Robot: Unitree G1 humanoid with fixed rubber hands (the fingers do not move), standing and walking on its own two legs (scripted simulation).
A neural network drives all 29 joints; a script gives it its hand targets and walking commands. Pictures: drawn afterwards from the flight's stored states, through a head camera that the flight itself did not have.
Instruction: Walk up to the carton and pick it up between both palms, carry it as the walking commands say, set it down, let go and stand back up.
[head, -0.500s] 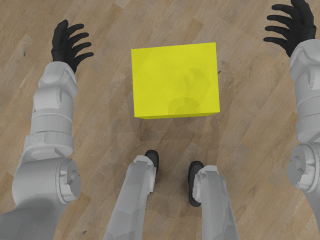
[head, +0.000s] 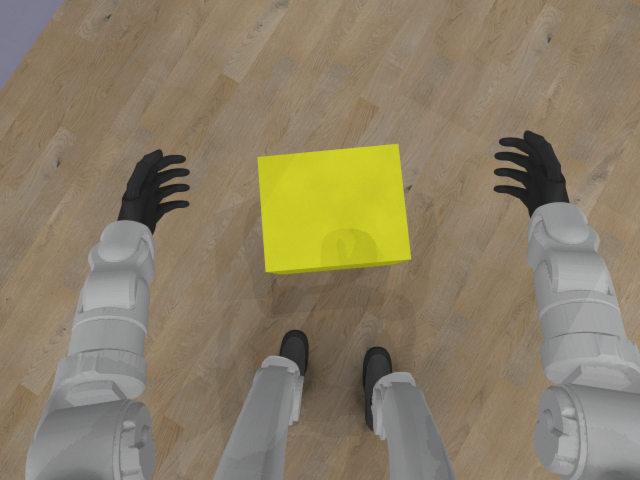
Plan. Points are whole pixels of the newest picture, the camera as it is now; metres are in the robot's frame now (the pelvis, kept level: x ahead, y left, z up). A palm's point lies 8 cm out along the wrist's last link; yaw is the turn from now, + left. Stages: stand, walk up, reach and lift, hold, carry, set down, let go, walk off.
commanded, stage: let go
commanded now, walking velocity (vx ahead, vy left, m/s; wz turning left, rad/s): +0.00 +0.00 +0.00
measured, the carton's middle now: (332, 217) +0.48 +0.04 -0.56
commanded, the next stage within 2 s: stand in 1.06 s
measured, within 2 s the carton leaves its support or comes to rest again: neither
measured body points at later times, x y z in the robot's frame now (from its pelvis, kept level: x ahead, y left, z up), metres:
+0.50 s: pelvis +0.06 +0.01 +0.07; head +0.14 +0.00 +0.52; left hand +0.24 +0.25 -0.01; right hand +0.29 -0.21 -0.01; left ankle +0.06 +0.11 -0.66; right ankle +0.03 -0.11 -0.66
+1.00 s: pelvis +0.06 -0.01 +0.08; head +0.06 -0.01 +0.53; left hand +0.23 +0.24 +0.01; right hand +0.23 -0.24 +0.01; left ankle +0.06 +0.11 -0.66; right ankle +0.03 -0.11 -0.66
